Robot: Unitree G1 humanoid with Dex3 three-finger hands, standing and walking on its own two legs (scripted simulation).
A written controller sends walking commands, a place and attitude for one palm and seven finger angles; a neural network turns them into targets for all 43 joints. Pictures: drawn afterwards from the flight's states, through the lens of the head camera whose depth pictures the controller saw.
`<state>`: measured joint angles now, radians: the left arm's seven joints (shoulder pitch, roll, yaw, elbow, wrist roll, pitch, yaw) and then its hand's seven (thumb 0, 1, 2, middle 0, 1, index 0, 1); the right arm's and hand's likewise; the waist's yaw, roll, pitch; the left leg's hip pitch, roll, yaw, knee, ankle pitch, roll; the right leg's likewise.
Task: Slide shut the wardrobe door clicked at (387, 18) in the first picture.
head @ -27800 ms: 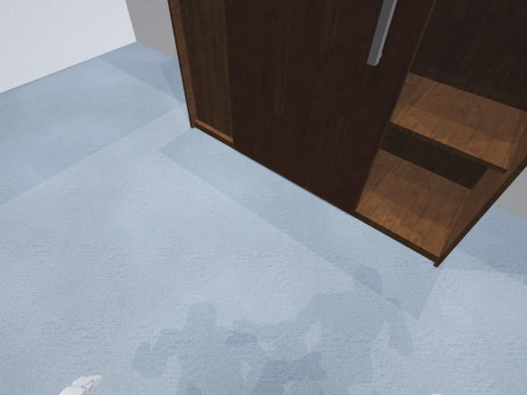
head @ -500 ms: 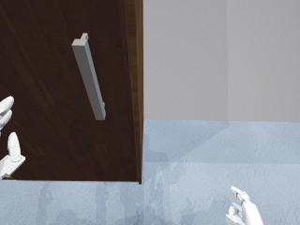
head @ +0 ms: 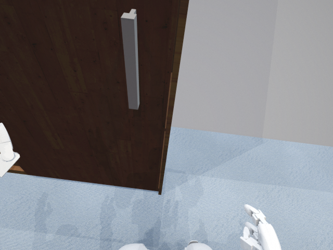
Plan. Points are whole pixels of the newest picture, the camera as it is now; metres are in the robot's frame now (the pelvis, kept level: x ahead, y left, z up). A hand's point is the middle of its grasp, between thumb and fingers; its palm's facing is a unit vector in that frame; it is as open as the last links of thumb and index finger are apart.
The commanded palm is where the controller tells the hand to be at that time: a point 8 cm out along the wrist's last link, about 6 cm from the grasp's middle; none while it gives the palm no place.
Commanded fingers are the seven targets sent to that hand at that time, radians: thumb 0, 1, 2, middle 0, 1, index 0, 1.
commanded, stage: step back with the hand held close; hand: left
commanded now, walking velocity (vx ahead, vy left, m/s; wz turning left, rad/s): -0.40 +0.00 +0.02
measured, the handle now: (133, 64) +0.52 +0.14 +0.17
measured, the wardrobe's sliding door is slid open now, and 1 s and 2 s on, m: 0.00 0.00 0.00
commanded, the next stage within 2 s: stop stepping back and stand still in 0.82 s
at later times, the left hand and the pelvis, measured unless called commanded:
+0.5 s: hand out of the picture +0.15 +0.26 +0.20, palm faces +0.43 -0.77 -0.47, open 7.4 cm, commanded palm +0.07 +0.30 +0.21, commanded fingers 0.00 0.90 0.90 -0.20 -0.30 -0.20 -0.30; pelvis -0.06 +0.00 +0.00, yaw +2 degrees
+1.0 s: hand out of the picture +0.07 +0.24 +0.21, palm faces +0.23 -0.89 -0.40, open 7.4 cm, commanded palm -0.01 +0.29 +0.21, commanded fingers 0.00 0.90 0.90 -0.20 -0.30 -0.20 -0.30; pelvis -0.19 +0.01 +0.03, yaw -8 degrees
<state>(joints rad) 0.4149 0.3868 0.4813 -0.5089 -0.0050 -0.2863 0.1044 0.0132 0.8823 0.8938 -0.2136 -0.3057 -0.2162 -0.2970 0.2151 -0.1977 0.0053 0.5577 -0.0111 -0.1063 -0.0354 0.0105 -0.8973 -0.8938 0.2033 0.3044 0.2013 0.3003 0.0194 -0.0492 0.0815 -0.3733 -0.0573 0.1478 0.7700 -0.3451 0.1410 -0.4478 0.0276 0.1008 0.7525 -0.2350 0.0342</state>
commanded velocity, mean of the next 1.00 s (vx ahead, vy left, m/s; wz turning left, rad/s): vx -0.33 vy -0.01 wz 0.04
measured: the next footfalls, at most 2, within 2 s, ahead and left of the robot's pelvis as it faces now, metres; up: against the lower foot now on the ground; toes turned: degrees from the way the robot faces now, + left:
right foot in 0.76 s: -0.18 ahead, -0.19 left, +0.00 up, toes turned -9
left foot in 0.88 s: +0.02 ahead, +0.03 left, +0.00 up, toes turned -7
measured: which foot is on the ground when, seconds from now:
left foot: down 0.00-0.78, up 0.80-0.86, down 0.88-1.00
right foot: down 0.00-0.42, up 0.44-0.74, down 0.76-0.88, up 0.90-1.00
